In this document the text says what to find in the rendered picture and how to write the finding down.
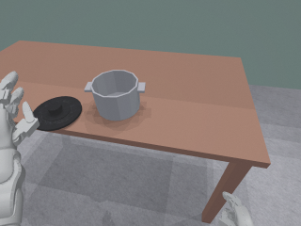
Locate robot right hand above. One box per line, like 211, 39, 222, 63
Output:
218, 191, 254, 226

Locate knob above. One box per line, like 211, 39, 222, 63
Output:
47, 102, 63, 114

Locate table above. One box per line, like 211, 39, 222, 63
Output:
0, 40, 271, 224

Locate lid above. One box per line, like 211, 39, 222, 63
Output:
33, 96, 82, 132

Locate robot left hand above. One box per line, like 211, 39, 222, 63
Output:
0, 71, 40, 150

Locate pot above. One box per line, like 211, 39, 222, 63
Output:
84, 70, 146, 121

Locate robot left forearm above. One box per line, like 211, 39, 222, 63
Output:
0, 148, 26, 226

